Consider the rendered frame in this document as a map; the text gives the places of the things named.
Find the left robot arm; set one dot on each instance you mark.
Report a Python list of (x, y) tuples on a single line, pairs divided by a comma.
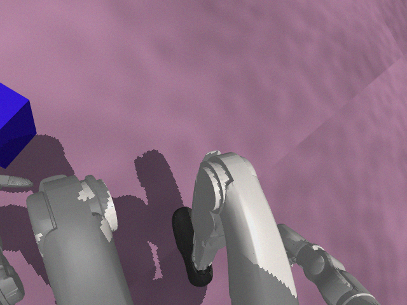
[(11, 287)]

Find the right robot arm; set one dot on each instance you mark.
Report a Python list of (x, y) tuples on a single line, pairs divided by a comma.
[(336, 286)]

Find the right robot foot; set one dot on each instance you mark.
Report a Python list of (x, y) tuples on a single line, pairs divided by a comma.
[(183, 233)]

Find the carton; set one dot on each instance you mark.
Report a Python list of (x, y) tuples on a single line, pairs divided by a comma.
[(17, 126)]

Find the left robot hand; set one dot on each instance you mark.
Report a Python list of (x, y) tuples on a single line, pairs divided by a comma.
[(13, 181)]

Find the right robot hand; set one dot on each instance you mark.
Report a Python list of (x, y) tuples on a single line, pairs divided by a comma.
[(293, 242)]

